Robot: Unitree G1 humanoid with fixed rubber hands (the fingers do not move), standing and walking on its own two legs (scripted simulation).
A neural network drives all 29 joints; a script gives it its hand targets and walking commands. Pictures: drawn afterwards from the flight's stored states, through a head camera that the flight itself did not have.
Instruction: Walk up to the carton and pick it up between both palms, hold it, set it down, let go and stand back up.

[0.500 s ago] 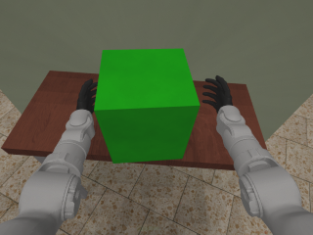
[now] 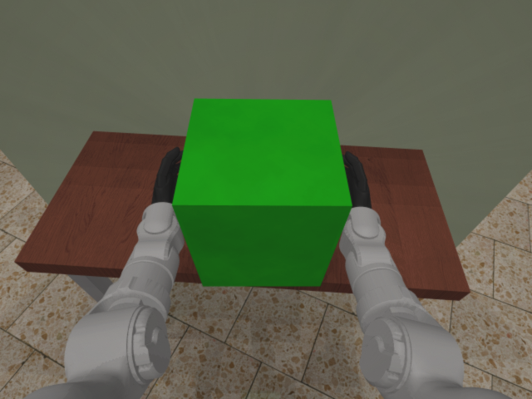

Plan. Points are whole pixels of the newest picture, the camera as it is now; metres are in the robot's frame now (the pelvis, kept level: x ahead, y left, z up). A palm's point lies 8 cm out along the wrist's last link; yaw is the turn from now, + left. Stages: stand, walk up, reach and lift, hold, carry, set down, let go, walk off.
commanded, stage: reach and lift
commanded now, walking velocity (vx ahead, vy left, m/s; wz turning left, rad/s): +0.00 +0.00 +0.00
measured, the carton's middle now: (262, 200) +0.42 +0.04 +0.05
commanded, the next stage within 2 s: none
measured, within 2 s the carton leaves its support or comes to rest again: leaves its support in 1.36 s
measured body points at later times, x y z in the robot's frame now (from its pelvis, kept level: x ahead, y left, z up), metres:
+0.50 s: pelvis +0.01 +0.00 +0.00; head +0.05 +0.01 +0.45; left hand +0.40 +0.19 +0.06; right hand +0.43 -0.11 +0.06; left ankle +0.00 +0.12 -0.74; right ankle +0.00 -0.12 -0.74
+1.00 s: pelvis +0.01 +0.00 +0.01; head +0.05 +0.01 +0.45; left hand +0.40 +0.19 +0.06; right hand +0.43 -0.11 +0.06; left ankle +0.00 +0.12 -0.74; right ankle +0.00 -0.12 -0.74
